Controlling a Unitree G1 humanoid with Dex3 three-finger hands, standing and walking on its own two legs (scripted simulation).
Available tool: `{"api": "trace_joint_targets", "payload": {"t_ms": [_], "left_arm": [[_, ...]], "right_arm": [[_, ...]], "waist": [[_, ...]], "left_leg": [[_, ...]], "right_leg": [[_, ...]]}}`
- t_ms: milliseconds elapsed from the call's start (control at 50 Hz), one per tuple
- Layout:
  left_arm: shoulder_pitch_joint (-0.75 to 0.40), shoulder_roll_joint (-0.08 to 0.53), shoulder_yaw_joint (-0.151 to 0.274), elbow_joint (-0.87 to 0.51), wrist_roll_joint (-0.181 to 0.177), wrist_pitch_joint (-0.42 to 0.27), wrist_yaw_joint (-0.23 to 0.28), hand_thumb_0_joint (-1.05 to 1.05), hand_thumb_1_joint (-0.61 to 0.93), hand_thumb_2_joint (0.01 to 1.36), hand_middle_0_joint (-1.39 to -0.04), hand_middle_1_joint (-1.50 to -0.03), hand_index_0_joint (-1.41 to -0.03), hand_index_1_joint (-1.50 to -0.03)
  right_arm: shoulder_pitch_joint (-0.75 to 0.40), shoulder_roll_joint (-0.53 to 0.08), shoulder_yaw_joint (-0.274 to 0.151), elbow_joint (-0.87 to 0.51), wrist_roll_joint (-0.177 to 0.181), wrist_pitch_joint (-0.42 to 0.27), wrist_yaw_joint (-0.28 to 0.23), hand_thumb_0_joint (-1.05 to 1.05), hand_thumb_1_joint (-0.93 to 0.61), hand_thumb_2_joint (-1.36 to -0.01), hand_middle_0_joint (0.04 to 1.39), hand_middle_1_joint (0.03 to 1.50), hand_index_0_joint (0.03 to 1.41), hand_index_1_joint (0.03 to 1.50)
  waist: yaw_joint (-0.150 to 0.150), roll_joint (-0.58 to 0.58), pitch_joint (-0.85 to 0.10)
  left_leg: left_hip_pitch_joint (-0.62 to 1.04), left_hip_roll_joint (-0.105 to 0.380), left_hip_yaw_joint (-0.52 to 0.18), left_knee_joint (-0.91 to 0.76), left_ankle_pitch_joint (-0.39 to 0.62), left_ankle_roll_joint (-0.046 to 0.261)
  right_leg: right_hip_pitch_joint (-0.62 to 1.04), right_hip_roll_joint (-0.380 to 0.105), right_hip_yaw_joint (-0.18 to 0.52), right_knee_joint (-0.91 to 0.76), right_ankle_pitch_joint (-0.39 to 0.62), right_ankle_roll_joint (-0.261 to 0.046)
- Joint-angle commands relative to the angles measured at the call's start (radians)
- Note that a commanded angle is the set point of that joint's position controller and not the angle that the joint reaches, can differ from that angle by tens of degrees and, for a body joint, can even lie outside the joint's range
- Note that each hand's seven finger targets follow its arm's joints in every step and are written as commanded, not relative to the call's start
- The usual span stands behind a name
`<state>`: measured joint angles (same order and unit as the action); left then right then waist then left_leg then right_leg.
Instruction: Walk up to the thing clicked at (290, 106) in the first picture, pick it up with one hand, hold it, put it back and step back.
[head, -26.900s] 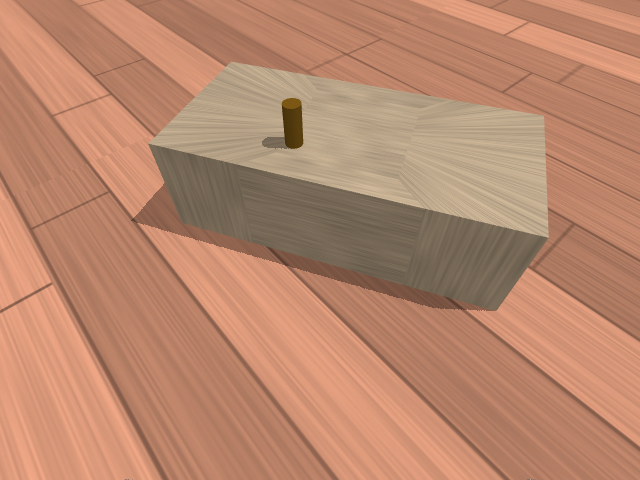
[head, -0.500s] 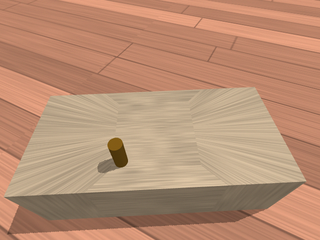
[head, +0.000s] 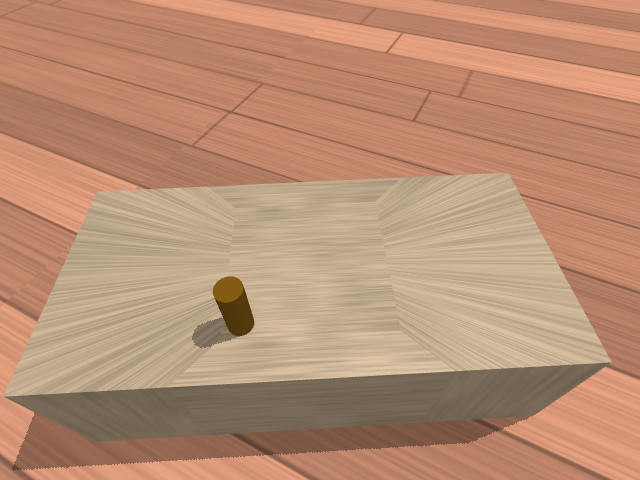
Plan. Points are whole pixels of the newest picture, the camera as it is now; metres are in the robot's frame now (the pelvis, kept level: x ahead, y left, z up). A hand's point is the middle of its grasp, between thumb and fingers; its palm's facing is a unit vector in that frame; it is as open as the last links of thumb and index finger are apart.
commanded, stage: stand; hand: left
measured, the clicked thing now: (235, 307) +0.48 +0.21 -0.29
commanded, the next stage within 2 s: step back in 0.24 s
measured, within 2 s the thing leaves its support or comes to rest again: neither
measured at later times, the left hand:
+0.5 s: hand out of the picture +0.07 +0.28 -0.17, palm faces -0.05 -0.92 -0.39, open 7.4 cm
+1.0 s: hand out of the picture -0.06 +0.23 -0.15, palm faces -0.03 -0.89 -0.45, open 7.4 cm
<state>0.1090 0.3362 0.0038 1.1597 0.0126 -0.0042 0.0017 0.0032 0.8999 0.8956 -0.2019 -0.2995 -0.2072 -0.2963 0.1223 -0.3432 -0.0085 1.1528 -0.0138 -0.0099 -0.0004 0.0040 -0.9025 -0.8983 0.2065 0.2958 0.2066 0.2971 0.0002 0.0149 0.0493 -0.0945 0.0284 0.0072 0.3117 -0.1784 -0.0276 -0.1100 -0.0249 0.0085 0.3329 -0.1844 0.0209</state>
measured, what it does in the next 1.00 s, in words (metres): walks backwards: right foot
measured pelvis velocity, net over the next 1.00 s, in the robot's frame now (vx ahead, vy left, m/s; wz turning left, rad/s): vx -0.14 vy -0.04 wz -0.03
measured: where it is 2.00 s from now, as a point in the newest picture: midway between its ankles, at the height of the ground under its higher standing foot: outside the picture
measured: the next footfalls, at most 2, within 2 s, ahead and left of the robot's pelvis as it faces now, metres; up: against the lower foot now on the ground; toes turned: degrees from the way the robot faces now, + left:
right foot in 0.76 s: -0.10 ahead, -0.13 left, +0.00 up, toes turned -1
left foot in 1.22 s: -0.16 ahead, +0.09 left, +0.00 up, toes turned +0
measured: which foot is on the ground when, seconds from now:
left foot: down 0.00-0.76, up 0.78-1.00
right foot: down 0.00-0.52, up 0.54-0.74, down 0.76-1.00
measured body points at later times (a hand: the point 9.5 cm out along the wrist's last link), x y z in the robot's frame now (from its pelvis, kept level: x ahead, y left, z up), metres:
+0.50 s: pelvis -0.04 +0.01 -0.02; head +0.02 +0.00 +0.42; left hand +0.07 +0.33 -0.14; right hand +0.06 -0.32 -0.15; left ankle +0.00 +0.14 -0.75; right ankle +0.00 -0.13 -0.75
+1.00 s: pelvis -0.14 -0.04 -0.02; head -0.06 -0.08 +0.42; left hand -0.06 +0.27 -0.12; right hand -0.05 -0.35 -0.17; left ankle -0.17 +0.10 -0.67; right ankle -0.14 -0.13 -0.75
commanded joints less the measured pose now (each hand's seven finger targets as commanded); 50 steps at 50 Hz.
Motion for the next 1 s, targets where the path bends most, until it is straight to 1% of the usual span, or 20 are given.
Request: {"api": "trace_joint_targets", "payload": {"t_ms": [0, 200, 220, 300, 440, 480, 500, 520, 560, 600, 660, 680, 720, 740, 760, 780, 800, 840, 860, 980], "left_arm": [[-0.033, 0.217, 0.040, -0.057, -0.004, -0.027, 0.012, 0.000, 0.900, 0.900, -0.200, -0.300, -0.200, -0.300], [-0.032, 0.215, 0.040, -0.061, -0.004, -0.023, 0.011, 0.000, 0.900, 0.900, -0.200, -0.300, -0.200, -0.300], [-0.037, 0.288, 0.076, -0.106, -0.022, -0.012, 0.012, 0.000, 0.900, 0.900, -0.200, -0.300, -0.200, -0.300], [-0.017, 0.272, 0.085, -0.160, -0.027, 0.000, 0.018, 0.000, 0.900, 0.900, -0.200, -0.300, -0.200, -0.300], [-0.054, 0.285, 0.092, -0.254, -0.009, 0.029, 0.012, 0.000, 0.900, 0.900, -0.200, -0.300, -0.200, -0.300], [-0.047, 0.267, 0.086, -0.270, -0.006, 0.036, 0.010, 0.000, 0.900, 0.900, -0.200, -0.300, -0.200, -0.300], [-0.037, 0.241, 0.083, -0.273, -0.004, 0.042, 0.009, 0.000, 0.900, 0.900, -0.200, -0.300, -0.200, -0.300], [-0.023, 0.232, 0.091, -0.276, 0.000, 0.052, 0.013, 0.000, 0.900, 0.900, -0.200, -0.300, -0.200, -0.300], [0.022, 0.236, 0.095, -0.276, -0.002, 0.062, 0.011, 0.000, 0.900, 0.900, -0.200, -0.300, -0.200, -0.300], [0.084, 0.238, 0.102, -0.263, -0.013, 0.059, 0.005, 0.000, 0.900, 0.900, -0.200, -0.300, -0.200, -0.300], [0.113, 0.221, 0.111, -0.278, -0.010, 0.044, -0.001, 0.000, 0.900, 0.900, -0.200, -0.300, -0.200, -0.300], [0.118, 0.210, 0.113, -0.279, -0.004, 0.032, 0.003, 0.000, 0.900, 0.900, -0.200, -0.300, -0.200, -0.300], [0.151, 0.224, 0.123, -0.264, 0.016, 0.010, 0.021, 0.000, 0.900, 0.900, -0.200, -0.300, -0.200, -0.300], [0.117, 0.310, 0.141, -0.279, 0.028, 0.001, 0.027, 0.000, 0.900, 0.900, -0.200, -0.300, -0.200, -0.300], [0.096, 0.365, 0.152, -0.302, 0.027, 0.004, 0.028, 0.000, 0.900, 0.900, -0.200, -0.300, -0.200, -0.300], [0.058, 0.416, 0.160, -0.342, 0.041, 0.006, 0.028, 0.000, 0.900, 0.900, -0.200, -0.300, -0.200, -0.300], [0.015, 0.407, 0.162, -0.358, 0.038, 0.002, 0.031, 0.000, 0.900, 0.900, -0.200, -0.300, -0.200, -0.300], [-0.063, 0.293, 0.139, -0.379, 0.024, 0.000, 0.028, 0.000, 0.900, 0.900, -0.200, -0.300, -0.200, -0.300], [-0.068, 0.276, 0.137, -0.379, 0.021, 0.002, 0.031, 0.000, 0.900, 0.900, -0.200, -0.300, -0.200, -0.300], [0.117, 0.233, 0.140, -0.390, 0.013, 0.009, 0.049, 0.000, 0.900, 0.900, -0.200, -0.300, -0.200, -0.300]], "right_arm": [[-0.028, -0.203, -0.030, -0.055, 0.002, -0.019, -0.013, 0.000, -0.900, -0.900, 0.200, 0.300, 0.200, 0.300], [-0.032, -0.211, -0.032, -0.056, 0.001, -0.017, -0.013, 0.000, -0.900, -0.900, 0.200, 0.300, 0.200, 0.300], [-0.069, -0.276, -0.063, -0.087, 0.013, 0.000, -0.007, 0.000, -0.900, -0.900, 0.200, 0.300, 0.200, 0.300], [-0.036, -0.253, -0.073, -0.129, 0.028, 0.018, -0.006, 0.000, -0.900, -0.900, 0.200, 0.300, 0.200, 0.300], [-0.017, -0.260, -0.095, -0.200, 0.019, 0.041, 0.002, 0.000, -0.900, -0.900, 0.200, 0.300, 0.200, 0.300], [-0.016, -0.288, -0.106, -0.220, 0.015, 0.041, 0.007, 0.000, -0.900, -0.900, 0.200, 0.300, 0.200, 0.300], [-0.026, -0.323, -0.114, -0.236, 0.005, 0.038, 0.008, 0.000, -0.900, -0.900, 0.200, 0.300, 0.200, 0.300], [-0.028, -0.354, -0.124, -0.252, -0.007, 0.031, 0.006, 0.000, -0.900, -0.900, 0.200, 0.300, 0.200, 0.300], [-0.055, -0.357, -0.129, -0.286, -0.015, 0.027, -0.003, 0.000, -0.900, -0.900, 0.200, 0.300, 0.200, 0.300], [-0.127, -0.315, -0.113, -0.317, -0.020, 0.025, -0.010, 0.000, -0.900, -0.900, 0.200, 0.300, 0.200, 0.300], [-0.104, -0.305, -0.111, -0.330, -0.022, 0.031, -0.015, 0.000, -0.900, -0.900, 0.200, 0.300, 0.200, 0.300], [-0.089, -0.294, -0.106, -0.324, -0.015, 0.038, -0.016, 0.000, -0.900, -0.900, 0.200, 0.300, 0.200, 0.300], [-0.069, -0.267, -0.089, -0.315, 0.009, 0.052, -0.014, 0.000, -0.900, -0.900, 0.200, 0.300, 0.200, 0.300], [-0.032, -0.217, -0.073, -0.317, 0.021, 0.054, -0.014, 0.000, -0.900, -0.900, 0.200, 0.300, 0.200, 0.300], [-0.018, -0.168, -0.054, -0.328, 0.018, 0.060, -0.024, 0.000, -0.900, -0.900, 0.200, 0.300, 0.200, 0.300], [-0.055, -0.210, -0.074, -0.331, 0.011, 0.064, -0.040, 0.000, -0.900, -0.900, 0.200, 0.300, 0.200, 0.300], [-0.055, -0.241, -0.092, -0.316, 0.000, 0.063, -0.046, 0.000, -0.900, -0.900, 0.200, 0.300, 0.200, 0.300], [0.002, -0.270, -0.094, -0.280, 0.023, 0.056, -0.032, 0.000, -0.900, -0.900, 0.200, 0.300, 0.200, 0.300], [0.023, -0.251, -0.081, -0.274, 0.027, 0.053, -0.036, 0.000, -0.900, -0.900, 0.200, 0.300, 0.200, 0.300], [-0.004, -0.220, -0.060, -0.313, 0.008, 0.033, -0.049, 0.000, -0.900, -0.900, 0.200, 0.300, 0.200, 0.300]], "waist": [[-0.005, -0.030, -0.060], [-0.005, -0.016, -0.046], [-0.003, -0.030, 0.036], [-0.011, -0.033, -0.088], [-0.023, -0.053, -0.152], [-0.030, 0.016, -0.140], [-0.035, 0.131, -0.138], [-0.043, 0.201, -0.137], [-0.015, 0.176, -0.100], [0.034, 0.143, -0.097], [0.041, 0.181, -0.109], [0.041, 0.153, -0.116], [0.048, 0.063, -0.116], [0.008, -0.137, -0.093], [0.001, -0.270, -0.051], [0.052, -0.268, -0.054], [0.037, -0.272, -0.023], [-0.026, -0.142, -0.007], [-0.043, -0.152, -0.038], [0.064, -0.140, -0.130]], "left_leg": [[0.012, 0.099, -0.074, -0.044, 0.139, 0.035], [0.000, 0.100, -0.078, -0.050, 0.080, 0.038], [-0.055, 0.090, -0.092, 0.063, 0.255, 0.067], [-0.040, 0.077, -0.063, 0.177, 0.318, 0.091], [-0.099, 0.064, -0.093, 0.278, 0.134, 0.138], [-0.123, 0.139, -0.176, 0.190, 0.173, 0.192], [-0.158, 0.244, -0.276, 0.084, 0.245, 0.251], [-0.172, 0.336, -0.368, 0.031, 0.303, 0.316], [-0.239, 0.370, -0.365, 0.016, 0.213, 0.346], [-0.226, 0.289, -0.231, 0.112, 0.264, 0.298], [-0.131, 0.240, -0.197, 0.208, 0.285, 0.226], [-0.081, 0.202, -0.167, 0.274, 0.291, 0.195], [-0.142, 0.124, -0.108, 0.417, 0.221, 0.138], [-0.341, 0.012, -0.078, 0.533, -0.054, 0.085], [-0.503, -0.104, -0.079, 0.618, -0.422, 0.043], [-0.420, -0.109, -0.170, 0.785, -0.482, 0.041], [-0.382, -0.092, -0.210, 0.887, -0.446, 0.043], [-0.386, -0.143, -0.213, 0.883, -0.313, 0.040], [-0.441, -0.165, -0.197, 0.865, -0.284, 0.041], [-0.524, -0.122, -0.160, 0.722, -0.324, 0.013]], "right_leg": [[0.004, -0.099, 0.075, -0.043, 0.170, -0.035], [-0.005, -0.096, 0.079, -0.053, 0.111, -0.035], [-0.092, -0.083, 0.095, 0.043, 0.327, -0.043], [-0.068, -0.091, 0.092, 0.122, 0.383, -0.093], [-0.174, -0.105, 0.140, 0.231, 0.198, -0.149], [-0.205, -0.025, 0.087, 0.357, 0.068, -0.107], [-0.200, 0.076, 0.000, 0.538, -0.102, -0.067], [-0.249, 0.114, 0.038, 0.726, -0.401, -0.054], [-0.277, 0.086, 0.113, 0.873, -0.415, -0.058], [-0.274, 0.070, 0.103, 0.846, -0.369, -0.057], [-0.242, 0.017, 0.076, 0.492, -0.331, -0.044], [-0.221, 0.013, 0.068, 0.303, -0.256, -0.035], [-0.066, 0.005, 0.084, 0.008, 0.080, -0.008], [0.018, -0.101, 0.300, 0.048, 0.324, -0.029], [0.019, -0.223, 0.410, 0.062, 0.458, -0.078], [-0.169, -0.342, 0.516, 0.046, 0.438, -0.265], [-0.262, -0.356, 0.540, 0.023, 0.351, -0.301], [-0.166, -0.166, 0.261, 0.084, 0.423, -0.172], [-0.079, -0.128, 0.188, 0.133, 0.499, -0.125], [0.234, -0.225, 0.256, 0.210, 0.630, -0.224]]}}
